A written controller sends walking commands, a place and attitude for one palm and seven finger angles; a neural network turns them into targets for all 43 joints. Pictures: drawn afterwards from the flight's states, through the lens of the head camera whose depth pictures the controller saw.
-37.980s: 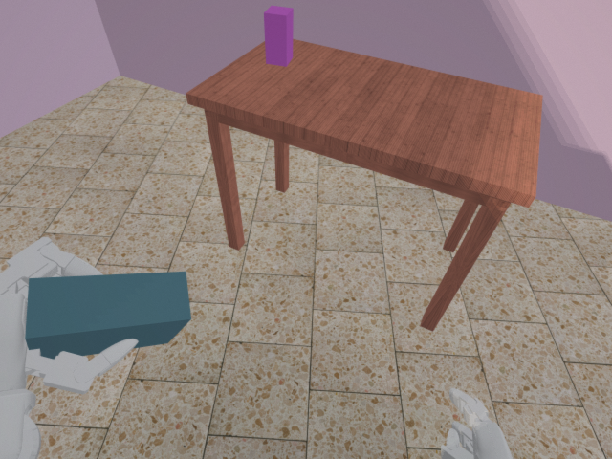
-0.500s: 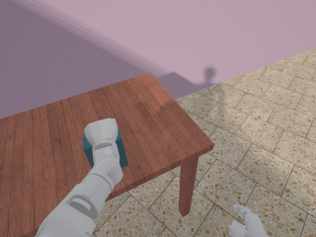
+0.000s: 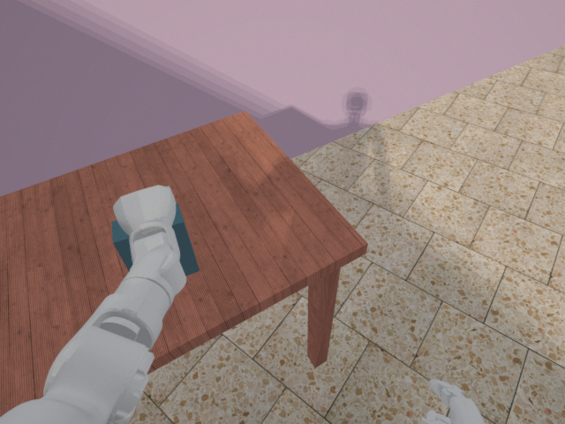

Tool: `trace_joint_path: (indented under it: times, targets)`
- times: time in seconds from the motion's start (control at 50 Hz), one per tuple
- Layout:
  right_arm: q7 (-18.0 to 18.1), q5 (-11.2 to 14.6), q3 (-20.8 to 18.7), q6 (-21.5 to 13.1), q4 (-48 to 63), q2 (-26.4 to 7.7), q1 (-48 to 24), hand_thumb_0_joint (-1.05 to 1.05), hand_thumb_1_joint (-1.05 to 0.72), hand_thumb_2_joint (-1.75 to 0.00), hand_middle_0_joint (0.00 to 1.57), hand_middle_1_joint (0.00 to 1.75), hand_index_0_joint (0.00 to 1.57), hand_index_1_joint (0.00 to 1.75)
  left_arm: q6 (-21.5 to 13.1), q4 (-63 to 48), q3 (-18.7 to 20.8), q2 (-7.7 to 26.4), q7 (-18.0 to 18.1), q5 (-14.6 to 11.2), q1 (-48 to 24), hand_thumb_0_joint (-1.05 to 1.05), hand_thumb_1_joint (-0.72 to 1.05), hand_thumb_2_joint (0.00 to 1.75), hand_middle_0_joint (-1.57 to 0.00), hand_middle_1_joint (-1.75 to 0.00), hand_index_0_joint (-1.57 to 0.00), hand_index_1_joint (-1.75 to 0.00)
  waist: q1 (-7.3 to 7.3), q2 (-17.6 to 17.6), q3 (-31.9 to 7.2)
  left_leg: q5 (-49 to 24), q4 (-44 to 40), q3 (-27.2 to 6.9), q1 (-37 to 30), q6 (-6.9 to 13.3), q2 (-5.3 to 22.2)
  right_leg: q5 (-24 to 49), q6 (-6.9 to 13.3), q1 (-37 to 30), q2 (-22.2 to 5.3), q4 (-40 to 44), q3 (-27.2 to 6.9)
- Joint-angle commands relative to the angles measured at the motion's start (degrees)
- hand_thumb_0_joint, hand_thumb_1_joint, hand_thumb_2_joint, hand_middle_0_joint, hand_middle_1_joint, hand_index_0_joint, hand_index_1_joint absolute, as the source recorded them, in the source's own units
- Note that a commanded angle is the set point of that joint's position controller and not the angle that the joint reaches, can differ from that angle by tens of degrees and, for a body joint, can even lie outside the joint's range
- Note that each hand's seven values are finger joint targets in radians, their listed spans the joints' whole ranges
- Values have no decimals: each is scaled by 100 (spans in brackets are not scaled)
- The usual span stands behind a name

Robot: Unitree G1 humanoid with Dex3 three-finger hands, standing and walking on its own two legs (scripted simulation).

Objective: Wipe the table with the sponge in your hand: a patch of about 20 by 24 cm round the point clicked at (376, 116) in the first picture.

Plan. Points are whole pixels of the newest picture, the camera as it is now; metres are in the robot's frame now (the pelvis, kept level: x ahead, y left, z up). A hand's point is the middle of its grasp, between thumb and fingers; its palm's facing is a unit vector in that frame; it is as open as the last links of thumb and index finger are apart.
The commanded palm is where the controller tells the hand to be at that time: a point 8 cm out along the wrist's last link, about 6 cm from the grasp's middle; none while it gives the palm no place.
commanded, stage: wipe forward along the third lane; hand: left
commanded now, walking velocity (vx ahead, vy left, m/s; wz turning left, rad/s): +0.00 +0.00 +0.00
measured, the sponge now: (162, 256) +0.39 +0.23 -0.01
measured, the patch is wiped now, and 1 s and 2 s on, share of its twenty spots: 0.80 1.00 1.00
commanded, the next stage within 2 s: wipe back along the third lane in 0.62 s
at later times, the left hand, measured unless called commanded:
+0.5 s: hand (142, 212) +0.45 +0.27 +0.04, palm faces -0.09 -0.02 -1.00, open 9.5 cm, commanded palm +0.43 +0.26 +0.07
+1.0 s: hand (137, 207) +0.46 +0.28 +0.04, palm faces -0.05 +0.00 -1.00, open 9.5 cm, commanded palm +0.43 +0.25 +0.07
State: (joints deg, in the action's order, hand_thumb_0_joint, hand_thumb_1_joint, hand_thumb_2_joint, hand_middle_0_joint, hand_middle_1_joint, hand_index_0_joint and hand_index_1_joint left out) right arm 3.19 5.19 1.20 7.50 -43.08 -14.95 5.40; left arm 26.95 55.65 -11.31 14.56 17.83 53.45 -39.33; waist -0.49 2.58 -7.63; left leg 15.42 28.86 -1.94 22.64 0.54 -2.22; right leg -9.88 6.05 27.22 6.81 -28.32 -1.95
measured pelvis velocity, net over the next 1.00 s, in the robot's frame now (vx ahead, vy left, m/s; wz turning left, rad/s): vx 0.02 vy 0.05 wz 0.00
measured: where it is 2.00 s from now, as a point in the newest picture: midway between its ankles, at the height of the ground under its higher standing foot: outside the picture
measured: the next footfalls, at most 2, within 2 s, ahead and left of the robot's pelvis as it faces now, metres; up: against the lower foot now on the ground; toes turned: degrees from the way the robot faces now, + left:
none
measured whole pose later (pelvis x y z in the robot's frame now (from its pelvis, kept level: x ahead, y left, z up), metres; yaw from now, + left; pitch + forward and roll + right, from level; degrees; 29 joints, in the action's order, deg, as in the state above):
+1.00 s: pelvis +0.02 +0.05 +0.00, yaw +0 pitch +15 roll -1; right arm -0.6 4.2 -0.2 4.9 -46.4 -13.9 13.1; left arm 22.9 68.7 -10.5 16.7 22.6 54.0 -50.3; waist -2.8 2.7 -9.6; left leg 17.6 32.5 -1.4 29.4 4.0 -4.3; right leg -11.5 2.2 32.5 4.8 -29.4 -2.4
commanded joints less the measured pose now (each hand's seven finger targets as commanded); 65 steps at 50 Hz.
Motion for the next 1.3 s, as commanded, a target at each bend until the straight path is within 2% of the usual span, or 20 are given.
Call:
trace_joint_path:
  times: [0.0,0.04,0.1,0.14,0.2,0.24,0.3,0.38,0.42,0.62,0.68,0.7,0.8,0.84,0.9,0.96,1.16,1.2,1.24,1.28]
  targets:
    - [38,-25,-167,-242,661,-637,-444,0,-90,-90,20,30,20,30,3,-76,349,1338,98,195,-1832,0,10,130,-120,-160,-120,-160,-82,-821,-1205,-65,-264,158,714,194,-14,305,-403,-1756,-765,551,-814]
    - [42,-25,-166,-259,626,-638,-336,0,-90,-90,20,30,20,30,-66,-14,282,1368,92,228,-2054,0,10,130,-120,-160,-120,-160,-191,-779,-1227,-82,-217,196,738,204,3,399,-439,-1752,-795,516,-766]
    - [-6,-46,-203,-271,617,-650,-254,0,-90,-90,20,30,20,30,-152,87,399,1356,96,254,-1831,0,10,130,-120,-160,-120,-160,-65,-633,-1554,-377,-182,176,687,194,-9,954,-384,-1879,-753,366,-697]
    - [-4,-38,-203,-278,601,-645,-158,0,-90,-90,20,30,20,30,-199,58,248,1259,92,236,-2070,0,10,130,-120,-160,-120,-160,-227,-766,-1506,-347,-147,219,702,215,12,1001,-445,-1846,-768,381,-659]
    - [-7,-57,-215,-292,544,-723,-57,0,-90,-90,20,30,20,30,-249,221,613,1732,112,240,-2060,0,10,130,-120,-160,-120,-160,-144,-842,-1621,-399,-138,161,862,205,-1,1165,-425,-1976,-760,337,-723]
    - [-26,-44,-214,-298,537,-703,18,0,-90,-90,20,30,20,30,-268,285,432,1548,107,243,-2110,0,10,130,-120,-160,-120,-160,-231,-806,-1533,-401,-130,205,844,214,10,1167,-454,-1883,-763,322,-610]
    - [-46,-53,-233,-304,500,-747,91,0,-90,-90,20,30,20,30,-314,370,671,1859,98,267,-2150,0,10,130,-120,-160,-120,-160,-172,-711,-1687,-528,-121,173,831,212,12,1341,-419,-1939,-744,288,-639]
    - [-81,-63,-260,-318,468,-730,239,0,-90,-90,20,30,20,30,-372,489,441,1587,90,318,-2254,0,10,130,-120,-160,-120,-160,-289,-630,-1629,-617,-86,198,716,223,37,1429,-416,-1736,-715,267,-493]
    - [-79,-63,-260,-324,438,-761,297,0,-90,-90,20,30,20,30,-421,525,576,1826,106,350,-2393,0,10,130,-120,-160,-120,-160,-280,-557,-1684,-657,-93,159,721,219,43,1398,-393,-1688,-705,228,-469]
    - [-170,-122,-319,-432,276,-762,591,0,-90,-90,20,30,20,30,-484,977,422,1523,295,395,-2956,0,10,130,-120,-160,-120,-160,-444,-377,-1750,-802,25,90,555,182,124,1170,-353,-1050,-601,90,-190]
    - [-192,-134,-315,-451,234,-801,688,0,-90,-90,20,30,20,30,-445,1177,490,1664,337,413,-3158,0,10,130,-120,-160,-120,-160,-518,-557,-1692,-737,55,56,691,179,130,1097,-369,-973,-579,82,-167]
    - [-197,-130,-317,-461,238,-798,662,0,-90,-90,20,30,20,30,-450,1161,584,1712,334,378,-3185,0,10,130,-120,-160,-120,-160,-453,-378,-1737,-777,32,35,656,172,140,1060,-335,-930,-577,89,-167]
    - [-269,-137,-345,-481,300,-748,671,0,-90,-90,20,30,20,30,-508,1106,489,1337,306,295,-2803,0,10,130,-120,-160,-120,-160,-327,-370,-1958,-1038,39,-3,457,137,176,1156,-294,-989,-534,18,-72]
    - [-311,-139,-355,-464,311,-703,665,0,-90,-90,20,30,20,30,-509,1062,142,810,313,262,-2736,0,10,130,-120,-160,-120,-160,-388,-343,-1753,-1048,48,-13,324,116,205,1003,-301,-757,-501,20,21]
    - [-330,-118,-358,-467,328,-692,521,0,-90,-90,20,30,20,30,-483,983,277,734,375,66,-2560,0,10,130,-120,-160,-120,-160,-256,-465,-1738,-1056,-40,-48,267,112,225,895,-277,-800,-491,67,35]
    - [-371,-104,-367,-443,273,-645,443,0,-90,-90,20,30,20,30,-366,900,-100,235,409,1,-2629,0,10,130,-120,-160,-120,-160,-328,-430,-1546,-1073,-43,-58,83,73,239,788,-285,-634,-482,95,97]
    - [-416,-102,-329,-230,371,-560,19,0,-90,-90,20,30,20,30,-58,373,-353,-299,263,-183,-1995,0,10,130,-120,-160,-120,-160,-76,-490,-1697,-1845,-66,-50,-357,-32,221,1503,-221,-1093,-504,41,154]
    - [-412,-101,-332,-171,442,-557,-144,0,-90,-90,20,30,20,30,-19,184,-173,-198,225,-214,-1696,0,10,130,-120,-160,-120,-160,35,-652,-1768,-2156,-64,-64,-399,-49,239,1812,-195,-1280,-516,17,122]
    - [-434,-88,-327,-83,510,-524,-254,0,-90,-90,20,30,20,30,83,-146,-628,-656,166,-195,-1588,0,10,130,-120,-160,-120,-160,-27,-581,-1661,-2341,-53,-85,-579,-103,245,1862,-202,-1206,-510,15,163]
    - [-466,-95,-344,-5,526,-524,-337,0,-90,-90,20,30,20,30,220,-315,-574,-617,142,-186,-1347,0,10,130,-120,-160,-120,-160,44,-602,-1637,-2612,-12,-93,-717,-124,256,2052,-175,-1260,-503,22,160]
